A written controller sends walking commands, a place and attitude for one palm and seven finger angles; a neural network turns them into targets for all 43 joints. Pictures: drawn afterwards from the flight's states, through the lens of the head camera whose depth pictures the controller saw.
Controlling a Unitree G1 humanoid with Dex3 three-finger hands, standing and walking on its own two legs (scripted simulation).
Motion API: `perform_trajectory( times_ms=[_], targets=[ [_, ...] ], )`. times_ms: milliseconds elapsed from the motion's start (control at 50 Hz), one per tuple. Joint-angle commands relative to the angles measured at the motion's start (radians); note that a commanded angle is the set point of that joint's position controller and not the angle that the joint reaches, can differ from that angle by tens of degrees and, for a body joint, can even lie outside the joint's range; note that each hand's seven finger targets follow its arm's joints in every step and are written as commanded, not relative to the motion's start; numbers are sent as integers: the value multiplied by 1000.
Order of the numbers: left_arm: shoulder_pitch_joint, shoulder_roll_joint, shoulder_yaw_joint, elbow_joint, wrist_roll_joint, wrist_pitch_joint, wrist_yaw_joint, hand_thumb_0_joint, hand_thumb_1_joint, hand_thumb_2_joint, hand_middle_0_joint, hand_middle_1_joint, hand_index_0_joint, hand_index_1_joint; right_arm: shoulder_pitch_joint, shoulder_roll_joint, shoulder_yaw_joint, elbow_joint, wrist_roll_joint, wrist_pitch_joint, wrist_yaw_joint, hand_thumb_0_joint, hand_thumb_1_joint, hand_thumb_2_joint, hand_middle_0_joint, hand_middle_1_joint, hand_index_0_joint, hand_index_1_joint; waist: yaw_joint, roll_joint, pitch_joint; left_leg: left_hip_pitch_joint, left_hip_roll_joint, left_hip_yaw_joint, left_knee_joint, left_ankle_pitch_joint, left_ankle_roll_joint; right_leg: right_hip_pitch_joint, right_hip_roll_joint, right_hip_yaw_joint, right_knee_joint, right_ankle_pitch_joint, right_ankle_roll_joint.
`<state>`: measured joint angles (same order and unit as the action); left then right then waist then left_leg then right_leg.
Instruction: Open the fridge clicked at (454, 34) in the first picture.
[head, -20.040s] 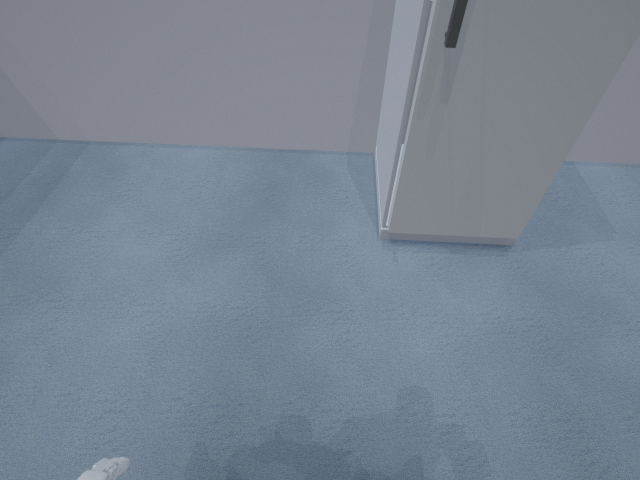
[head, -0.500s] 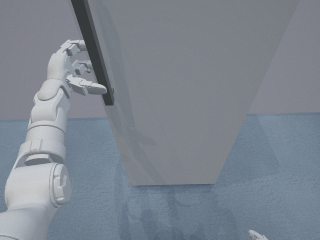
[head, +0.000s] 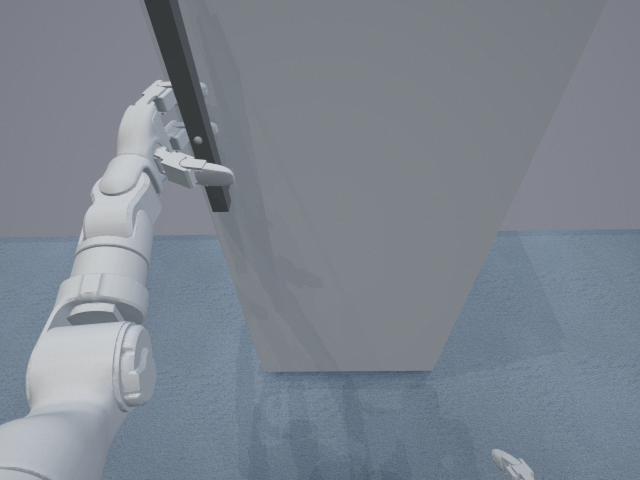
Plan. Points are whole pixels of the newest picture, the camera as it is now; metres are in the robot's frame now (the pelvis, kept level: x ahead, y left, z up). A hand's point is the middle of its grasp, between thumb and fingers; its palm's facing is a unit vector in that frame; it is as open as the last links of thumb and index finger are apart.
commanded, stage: slide the fingers in behind the handle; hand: left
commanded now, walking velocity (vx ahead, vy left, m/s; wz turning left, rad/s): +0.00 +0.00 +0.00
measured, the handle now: (192, 83) +0.51 +0.16 +0.26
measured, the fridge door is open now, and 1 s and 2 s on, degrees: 0 0 0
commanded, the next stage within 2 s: grip the handle and tug to test in 0.84 s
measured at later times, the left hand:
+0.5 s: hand (211, 140) +0.45 +0.14 +0.21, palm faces +0.02 -1.00 +0.01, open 14.0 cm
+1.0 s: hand (210, 141) +0.45 +0.14 +0.21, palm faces +0.02 -1.00 +0.00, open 14.0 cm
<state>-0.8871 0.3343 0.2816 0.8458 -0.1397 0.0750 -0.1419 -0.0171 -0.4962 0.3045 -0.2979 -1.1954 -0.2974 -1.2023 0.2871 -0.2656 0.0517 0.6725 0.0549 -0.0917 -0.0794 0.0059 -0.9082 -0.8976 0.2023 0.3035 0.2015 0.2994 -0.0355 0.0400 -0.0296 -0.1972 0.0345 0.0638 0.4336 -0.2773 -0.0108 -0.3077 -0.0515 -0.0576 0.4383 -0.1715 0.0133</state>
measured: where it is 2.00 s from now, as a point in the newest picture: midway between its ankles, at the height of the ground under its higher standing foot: outside the picture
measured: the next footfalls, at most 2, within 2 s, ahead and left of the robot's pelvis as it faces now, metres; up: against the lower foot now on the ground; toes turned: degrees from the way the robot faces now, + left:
none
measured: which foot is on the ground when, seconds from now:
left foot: down 0.00-1.00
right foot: down 0.00-1.00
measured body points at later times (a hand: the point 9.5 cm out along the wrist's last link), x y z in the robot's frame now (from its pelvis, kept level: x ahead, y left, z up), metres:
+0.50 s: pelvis +0.00 +0.00 +0.00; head +0.00 -0.01 +0.45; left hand +0.45 +0.19 +0.21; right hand +0.11 -0.25 -0.11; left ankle -0.03 +0.12 -0.74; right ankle +0.03 -0.13 -0.74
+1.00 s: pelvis -0.01 +0.00 +0.00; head +0.00 -0.02 +0.45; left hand +0.44 +0.19 +0.21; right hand +0.10 -0.25 -0.11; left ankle -0.03 +0.12 -0.74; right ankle +0.03 -0.13 -0.74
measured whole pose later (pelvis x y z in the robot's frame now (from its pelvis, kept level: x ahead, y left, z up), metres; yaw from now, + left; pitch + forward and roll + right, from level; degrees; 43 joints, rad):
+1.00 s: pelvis -0.01 +0.00 +0.00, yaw +0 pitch +2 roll +0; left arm -0.89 0.29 0.24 0.82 -0.14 0.09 -0.09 -0.02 -0.49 0.31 -0.29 -1.20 -0.29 -1.20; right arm 0.29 -0.26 0.04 0.70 0.05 -0.10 -0.08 0.01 -0.91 -0.90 0.20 0.30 0.20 0.30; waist -0.03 0.04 -0.03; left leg -0.19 0.03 0.06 0.43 -0.27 -0.01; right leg -0.30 -0.05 -0.06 0.43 -0.16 0.01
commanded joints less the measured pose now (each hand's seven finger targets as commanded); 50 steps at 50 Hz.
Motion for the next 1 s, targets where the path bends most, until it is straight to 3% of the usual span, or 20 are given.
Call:
perform_trajectory(
  times_ms=[0,180,200,260,300,340,380,420,440,500,540,580,660,740,780,840,860,920,960,980],
  targets=[
    [-520,209,16,-290,-23,-77,-7,0,-500,300,-300,-1200,-300,-1200,-33,-122,-53,-128,7,-45,-15,0,-900,-900,200,300,200,300,7,-43,-355,38,-25,-26,-40,305,37,253,37,14,-12,323,-42],
    [-516,185,2,-274,-18,-41,17,0,-500,300,-300,-1200,-300,-1200,-25,-126,-55,-108,6,-49,-17,0,-900,-900,200,300,200,300,1,-57,-303,23,-26,-33,-57,254,37,220,39,6,-29,248,-41],
    [-524,161,-13,-279,-21,-41,19,0,-500,300,-300,-1200,-300,-1200,-28,-123,-54,-111,5,-52,-15,0,-900,-900,200,300,200,300,1,-47,-309,30,-27,-31,-54,249,37,213,39,9,-30,245,-40],
    [-532,199,14,-278,-17,-53,30,0,-500,300,-300,-1200,-300,-1200,-26,-126,-54,-108,4,-52,-17,0,-900,-900,200,300,200,300,6,-56,-322,23,-27,-34,-57,243,37,229,38,10,-30,234,-41],
    [-535,159,-11,-276,-17,-58,33,0,-500,300,-300,-1200,-300,-1200,-29,-120,-53,-108,3,-56,-15,0,-900,-900,200,300,200,300,4,-58,-319,32,-26,-34,-55,255,36,221,39,9,-25,247,-42],
    [-517,186,9,-252,-10,-59,42,0,-500,300,-300,-1200,-300,-1200,-27,-124,-53,-107,1,-51,-16,0,-900,-900,200,300,200,300,6,-68,-317,25,-26,-34,-56,244,37,223,38,10,-28,231,-40],
    [-544,160,-10,-272,-11,-61,43,0,-500,300,-300,-1200,-300,-1200,-33,-119,-52,-110,2,-55,-13,0,-900,-900,200,300,200,300,5,-38,-317,31,-26,-31,-57,243,35,215,36,13,-27,235,-41],
    [-549,158,-13,-252,-8,-57,45,0,-500,300,-300,-1200,-300,-1200,-31,-120,-51,-107,2,-53,-14,0,-900,-900,200,300,200,300,0,-50,-307,22,-27,-31,-58,238,34,211,37,12,-27,234,-41],
    [-527,188,14,-239,-4,-60,48,0,-500,300,-300,-1200,-300,-1200,-28,-124,-54,-108,1,-50,-13,0,-900,-900,200,300,200,300,11,-67,-318,22,-25,-34,-57,244,35,226,36,11,-27,232,-42],
    [-567,161,-13,-254,-5,-65,48,0,-500,300,-300,-1200,-300,-1200,-30,-118,-51,-106,2,-52,-14,0,-900,-900,200,300,200,300,-3,-75,-315,26,-24,-33,-55,242,36,215,38,11,-25,241,-40],
    [-542,163,-4,-261,-8,-71,49,0,-500,300,-300,-1200,-300,-1200,-32,-121,-53,-114,-1,-53,-14,0,-900,-900,200,300,200,300,8,-75,-342,34,-25,-34,-55,263,35,236,36,10,-20,253,-42],
    [-527,168,3,-237,-10,-64,45,0,-500,300,-300,-1200,-300,-1200,-34,-119,-50,-109,2,-52,-13,0,-900,-900,200,300,200,300,7,-81,-317,18,-25,-29,-54,244,37,226,37,13,-24,248,-39],
    [-549,164,-12,-266,-4,-67,43,0,-500,300,-300,-1200,-300,-1200,-34,-118,-50,-114,2,-50,-13,0,-900,-900,200,300,200,300,7,-44,-324,24,-25,-33,-58,249,34,227,35,11,-23,242,-43],
    [-549,152,-11,-275,-15,-70,43,0,-500,300,-300,-1200,-300,-1200,-32,-119,-54,-111,0,-55,-14,0,-900,-900,200,300,200,300,6,-53,-343,43,-25,-36,-51,266,34,230,38,9,-20,254,-44],
    [-540,135,-26,-269,-17,-61,41,0,-500,300,-300,-1200,-300,-1200,-35,-118,-52,-109,2,-55,-14,0,-900,-900,200,300,200,300,1,-67,-326,30,-25,-34,-54,255,34,223,39,9,-22,252,-40],
    [-508,172,7,-265,-9,-60,49,0,-500,300,-300,-1200,-300,-1200,-32,-123,-56,-107,0,-52,-12,0,-900,-900,200,300,200,300,15,-79,-324,23,-24,-34,-56,259,35,235,38,7,-24,246,-42],
    [-520,144,-21,-277,-9,-58,47,0,-500,300,-300,-1200,-300,-1200,-40,-117,-51,-110,2,-52,-11,0,-900,-900,200,300,200,300,8,-41,-317,26,-26,-31,-56,256,35,226,36,11,-24,247,-43],
    [-533,147,-19,-262,-9,-51,47,0,-500,300,-300,-1200,-300,-1200,-37,-118,-53,-108,4,-50,-13,0,-900,-900,200,300,200,300,5,-62,-299,17,-25,-32,-59,229,35,212,38,11,-30,222,-41],
    [-556,159,-18,-262,-5,-55,50,0,-407,340,-310,-1213,-310,-1213,-35,-120,-52,-106,2,-49,-15,0,-900,-900,200,300,200,300,0,-44,-305,24,-25,-37,-60,221,35,207,37,10,-31,206,-42],
    [-584,126,-50,-268,-5,-55,49,0,-360,360,-315,-1220,-315,-1220,-37,-116,-49,-106,4,-51,-16,0,-900,-900,200,300,200,300,-10,-34,-296,27,-26,-37,-59,216,35,196,37,11,-33,202,-41]
  ],
)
